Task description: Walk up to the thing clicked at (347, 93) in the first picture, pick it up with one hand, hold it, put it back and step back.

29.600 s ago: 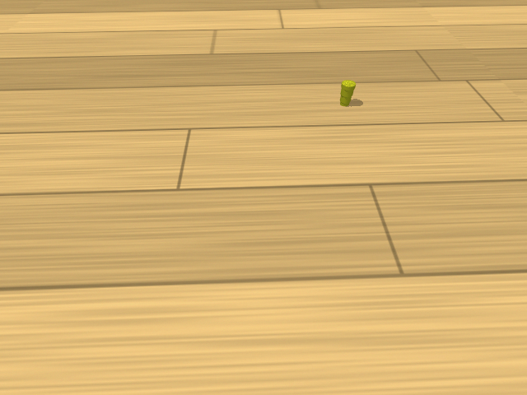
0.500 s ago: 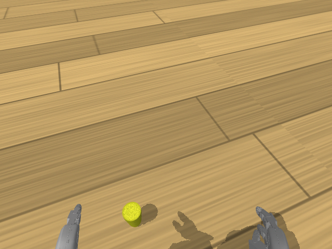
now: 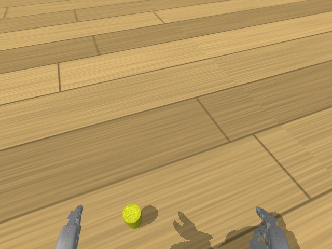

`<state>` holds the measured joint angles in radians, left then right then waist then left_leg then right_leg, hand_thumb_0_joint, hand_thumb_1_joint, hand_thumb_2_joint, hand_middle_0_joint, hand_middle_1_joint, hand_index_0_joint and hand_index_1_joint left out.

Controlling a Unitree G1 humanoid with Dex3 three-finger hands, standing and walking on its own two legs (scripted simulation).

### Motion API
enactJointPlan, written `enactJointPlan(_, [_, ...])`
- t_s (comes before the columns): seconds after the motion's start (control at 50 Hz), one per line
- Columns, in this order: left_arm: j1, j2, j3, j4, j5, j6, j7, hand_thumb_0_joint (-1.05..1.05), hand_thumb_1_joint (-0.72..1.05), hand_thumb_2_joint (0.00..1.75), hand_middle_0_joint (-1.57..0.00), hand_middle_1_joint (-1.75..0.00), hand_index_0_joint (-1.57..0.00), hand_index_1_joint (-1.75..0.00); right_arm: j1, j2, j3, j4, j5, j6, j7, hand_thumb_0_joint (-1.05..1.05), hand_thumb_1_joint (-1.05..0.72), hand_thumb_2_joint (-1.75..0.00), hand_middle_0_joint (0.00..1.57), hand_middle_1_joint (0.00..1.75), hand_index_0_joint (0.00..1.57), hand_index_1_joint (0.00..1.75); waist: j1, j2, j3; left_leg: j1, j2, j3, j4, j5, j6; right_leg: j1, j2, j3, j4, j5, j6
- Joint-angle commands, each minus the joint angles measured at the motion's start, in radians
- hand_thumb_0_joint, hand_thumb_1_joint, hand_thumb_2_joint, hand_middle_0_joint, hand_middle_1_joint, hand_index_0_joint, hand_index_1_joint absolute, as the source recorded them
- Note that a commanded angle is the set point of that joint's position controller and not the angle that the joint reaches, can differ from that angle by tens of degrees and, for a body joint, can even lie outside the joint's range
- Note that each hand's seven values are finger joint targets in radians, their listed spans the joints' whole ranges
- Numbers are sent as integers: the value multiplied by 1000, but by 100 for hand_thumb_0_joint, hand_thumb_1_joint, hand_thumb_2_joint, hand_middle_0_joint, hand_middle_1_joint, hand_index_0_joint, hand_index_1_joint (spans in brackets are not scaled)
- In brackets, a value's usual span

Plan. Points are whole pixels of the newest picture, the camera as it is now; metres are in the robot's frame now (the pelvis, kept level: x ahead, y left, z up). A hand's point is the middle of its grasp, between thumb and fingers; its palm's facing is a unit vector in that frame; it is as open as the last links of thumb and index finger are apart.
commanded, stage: stand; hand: left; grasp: from the side
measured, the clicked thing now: (133, 218) +0.41 +0.19 -0.64
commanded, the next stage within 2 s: none
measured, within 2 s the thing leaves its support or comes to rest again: neither
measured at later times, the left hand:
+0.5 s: hand out of the picture +0.11 +0.24 -0.11, palm faces -0.02 -0.94 -0.34, open 7.8 cm
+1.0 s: hand out of the picture +0.04 +0.25 -0.10, palm faces -0.01 -0.93 -0.36, open 7.4 cm
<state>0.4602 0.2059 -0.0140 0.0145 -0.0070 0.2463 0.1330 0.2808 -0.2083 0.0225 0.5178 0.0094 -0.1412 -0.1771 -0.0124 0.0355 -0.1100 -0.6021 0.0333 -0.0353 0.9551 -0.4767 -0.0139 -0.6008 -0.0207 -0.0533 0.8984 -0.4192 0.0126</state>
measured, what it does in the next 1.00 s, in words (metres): rises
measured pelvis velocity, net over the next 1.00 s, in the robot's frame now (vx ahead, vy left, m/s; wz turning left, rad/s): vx -0.02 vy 0.00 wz -0.01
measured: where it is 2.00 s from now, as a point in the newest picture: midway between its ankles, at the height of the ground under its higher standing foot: outside the picture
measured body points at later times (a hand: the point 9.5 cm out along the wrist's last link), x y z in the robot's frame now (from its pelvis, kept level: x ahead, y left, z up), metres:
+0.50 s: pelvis -0.01 +0.00 +0.02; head +0.00 +0.01 +0.47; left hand +0.11 +0.29 -0.08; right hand +0.10 -0.28 -0.09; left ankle +0.00 +0.12 -0.69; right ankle +0.02 -0.13 -0.69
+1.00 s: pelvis -0.02 +0.00 +0.05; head -0.03 -0.01 +0.50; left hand +0.04 +0.30 -0.07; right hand +0.05 -0.28 -0.09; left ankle +0.00 +0.12 -0.69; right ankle +0.02 -0.13 -0.69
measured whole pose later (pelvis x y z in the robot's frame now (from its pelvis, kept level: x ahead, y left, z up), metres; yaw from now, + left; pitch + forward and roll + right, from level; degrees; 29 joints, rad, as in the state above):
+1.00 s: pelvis -0.02 +0.00 +0.05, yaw +0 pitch -4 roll +1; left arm 0.18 0.31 0.00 1.10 0.03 -0.01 0.02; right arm 0.15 -0.31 -0.02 1.09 -0.02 0.00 0.00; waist 0.02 0.02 0.05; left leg -0.13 -0.01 0.01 0.40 -0.20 0.00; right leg -0.17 -0.05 -0.02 0.43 -0.18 0.03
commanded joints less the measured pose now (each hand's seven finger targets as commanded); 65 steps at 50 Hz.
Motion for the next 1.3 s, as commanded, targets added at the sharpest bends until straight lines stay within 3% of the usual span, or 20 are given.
enactJointPlan(0.0, [-23,97,64,-186,8,-50,11,0,-8,53,-20,-30,-20,-30,-62,-117,-48,-163,-5,-59,-13,0,-90,-90,20,30,20,30,-6,-13,-94,41,-27,24,-164,212,20,96,34,-17,-136,169,-20])
enactJointPlan(0.1, [-47,95,59,-195,8,-52,9,0,32,90,-20,-30,-20,-30,-66,-118,-47,-164,-4,-60,-12,0,-90,-90,20,30,20,30,-6,-11,-64,25,-26,23,-178,144,23,75,34,-17,-146,109,-19])
enactJointPlan(0.18, [-27,104,65,-211,7,-49,8,0,64,90,-20,-30,-20,-30,-61,-113,-45,-168,-3,-60,-14,0,-90,-90,20,30,20,30,-3,-10,-97,38,-32,34,-156,189,24,94,28,-7,-150,156,-18])
enactJointPlan(0.2, [-202,240,105,139,100,-159,-38,0,72,90,-20,-30,-20,-30,-123,-256,-89,53,-115,18,46,0,-90,-90,20,30,20,30,22,-90,42,102,13,-25,-192,331,45,198,-51,94,-166,266,-83])
enactJointPlan(0.22, [-169,248,115,258,110,-200,-62,0,80,90,-20,-30,-20,-30,-89,-249,-97,95,-127,52,78,0,-90,-90,20,30,20,30,23,-122,-25,137,12,3,-176,303,67,219,-69,119,-177,255,-106])
enactJointPlan(0.24, [-177,239,108,293,109,-225,-75,0,88,90,-20,-30,-20,-30,-88,-237,-93,105,-119,64,92,0,-90,-90,20,30,20,30,15,-117,-24,163,12,-6,-185,316,76,209,-74,137,-179,270,-113])
enactJointPlan(0.26, [-186,250,101,317,99,-240,-87,0,90,90,-20,-30,-20,-30,-99,-241,-96,106,-108,75,106,0,-90,-90,20,30,20,30,12,-95,5,154,6,-22,-217,253,81,182,-70,140,-205,209,-109])
enactJointPlan(0.3, [-220,253,91,386,73,-266,-103,0,90,90,-20,-30,-20,-30,-99,-227,-92,130,-76,78,137,0,-90,-90,20,30,20,30,17,-57,4,179,0,-24,-259,180,81,219,-83,146,-233,131,-95])
enactJointPlan(0.34, [-229,262,92,456,59,-272,-109,0,90,90,-20,-30,-20,-30,-106,-241,-101,156,-62,81,150,0,-90,-90,20,30,20,30,23,-63,8,211,2,-28,-282,181,73,214,-81,142,-258,146,-88])
enactJointPlan(0.4, [-261,265,87,565,55,-282,-107,0,90,90,-20,-30,-20,-30,-127,-240,-106,208,-63,87,158,0,-90,-90,20,30,20,30,23,-26,7,254,12,-43,-327,236,67,261,-80,124,-273,226,-70])
enactJointPlan(0.54, [-285,266,78,747,45,-283,-102,0,90,90,-20,-30,-20,-30,-138,-268,-99,313,-57,102,158,0,-90,-90,20,30,20,30,32,13,78,265,53,-95,-492,230,61,357,-65,93,-341,228,-49])
enactJointPlan(0.68, [-300,289,68,889,36,-281,-102,0,90,90,-20,-30,-20,-30,-127,-284,-89,416,-46,110,155,0,-90,-90,20,30,20,30,21,-26,105,374,51,-75,-564,278,44,399,-89,116,-457,256,-46])
enactJointPlan(0.86, [-322,305,56,1000,33,-277,-103,0,90,90,-20,-30,-20,-30,-147,-298,-83,497,-38,113,156,0,-90,-90,20,30,20,30,21,-41,138,423,61,-73,-655,259,35,430,-97,120,-541,237,-30])
enactJointPlan(0.96, [-330,310,52,1034,34,-277,-104,0,90,90,-20,-30,-20,-30,-155,-292,-82,526,-35,122,163,0,-90,-90,20,30,20,30,20,-62,171,428,53,-60,-664,216,33,403,-98,131,-591,141,-24])
enactJointPlan(1.02, [-344,319,54,1041,33,-277,-105,0,90,90,-20,-30,-20,-30,-150,-295,-80,539,-36,123,164,0,-90,-90,20,30,20,30,17,-50,165,427,55,-59,-677,198,31,410,-100,138,-604,142,-24])
enactJointPlan(1.1, [-356,321,53,1056,32,-281,-104,0,90,90,-20,-30,-20,-30,-160,-291,-79,545,-33,124,167,0,-90,-90,20,30,20,30,16,-64,147,445,58,-51,-668,248,31,424,-109,147,-617,149,-23])
enactJointPlan(1.28, [-360,327,54,1078,29,-276,-109,0,90,90,-20,-30,-20,-30,-160,-311,-72,565,-33,125,166,0,-90,-90,20,30,20,30,22,-36,162,419,65,-51,-687,187,32,428,-104,149,-624,126,-24])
